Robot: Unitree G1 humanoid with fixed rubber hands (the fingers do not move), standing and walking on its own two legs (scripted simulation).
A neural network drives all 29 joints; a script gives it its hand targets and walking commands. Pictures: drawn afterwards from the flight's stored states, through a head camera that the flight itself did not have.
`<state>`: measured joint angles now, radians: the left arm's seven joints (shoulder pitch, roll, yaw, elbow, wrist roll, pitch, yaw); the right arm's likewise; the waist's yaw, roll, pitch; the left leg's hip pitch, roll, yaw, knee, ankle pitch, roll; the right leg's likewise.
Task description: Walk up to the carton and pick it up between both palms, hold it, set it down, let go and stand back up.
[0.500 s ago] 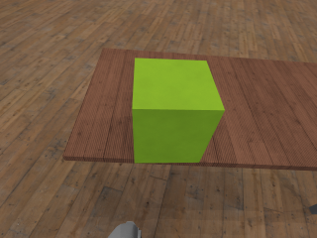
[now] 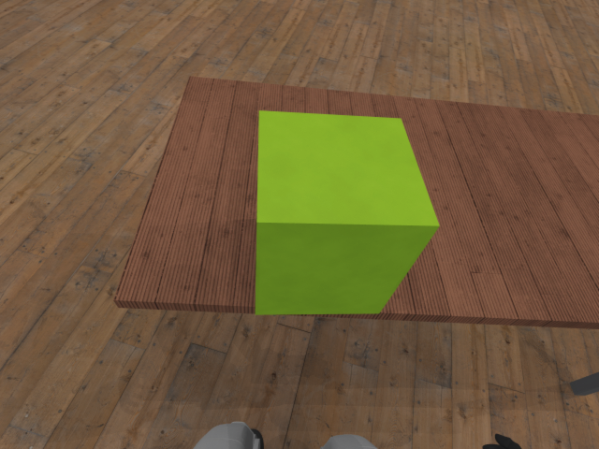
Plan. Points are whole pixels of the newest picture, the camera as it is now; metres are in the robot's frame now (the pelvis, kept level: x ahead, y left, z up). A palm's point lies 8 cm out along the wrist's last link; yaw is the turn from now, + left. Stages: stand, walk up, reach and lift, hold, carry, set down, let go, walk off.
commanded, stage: walk up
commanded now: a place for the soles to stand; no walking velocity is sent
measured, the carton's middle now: (324, 221) +0.43 -0.03 +0.03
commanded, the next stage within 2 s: reach and lift in 1.54 s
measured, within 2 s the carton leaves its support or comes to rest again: neither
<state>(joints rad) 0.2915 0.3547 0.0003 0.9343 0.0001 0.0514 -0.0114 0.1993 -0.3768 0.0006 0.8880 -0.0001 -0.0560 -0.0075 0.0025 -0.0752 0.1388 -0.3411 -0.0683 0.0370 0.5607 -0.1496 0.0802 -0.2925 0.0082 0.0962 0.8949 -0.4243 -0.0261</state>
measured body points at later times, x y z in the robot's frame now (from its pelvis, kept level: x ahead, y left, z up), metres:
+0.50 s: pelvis -0.01 -0.05 +0.00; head +0.00 -0.06 +0.45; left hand +0.11 +0.25 -0.11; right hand +0.07 -0.35 -0.13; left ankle +0.02 +0.07 -0.72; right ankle +0.00 -0.15 -0.72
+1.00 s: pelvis +0.00 -0.04 +0.00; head +0.02 -0.04 +0.45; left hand +0.12 +0.26 -0.11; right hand +0.07 -0.35 -0.13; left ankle +0.02 +0.07 -0.72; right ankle +0.00 -0.15 -0.72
